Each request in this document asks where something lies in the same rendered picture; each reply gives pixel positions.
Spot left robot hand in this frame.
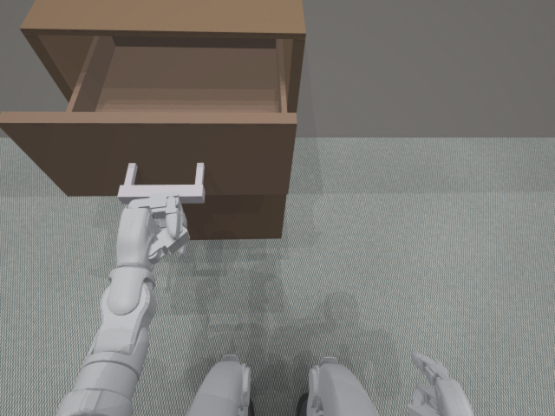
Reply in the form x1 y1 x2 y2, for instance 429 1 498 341
116 192 190 272

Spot left robot forearm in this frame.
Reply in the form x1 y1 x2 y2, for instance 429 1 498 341
55 266 157 416

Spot right robot hand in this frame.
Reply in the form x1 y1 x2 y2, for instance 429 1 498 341
408 352 474 416

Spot handle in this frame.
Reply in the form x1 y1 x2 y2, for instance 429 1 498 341
117 163 205 205

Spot left robot thigh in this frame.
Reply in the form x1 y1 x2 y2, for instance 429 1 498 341
186 361 251 416

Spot cabinet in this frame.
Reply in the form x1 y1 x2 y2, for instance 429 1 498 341
20 0 306 240

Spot robot right shin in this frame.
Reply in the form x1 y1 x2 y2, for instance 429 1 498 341
307 357 338 416

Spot drawer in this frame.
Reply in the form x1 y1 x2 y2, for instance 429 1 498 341
0 36 297 197

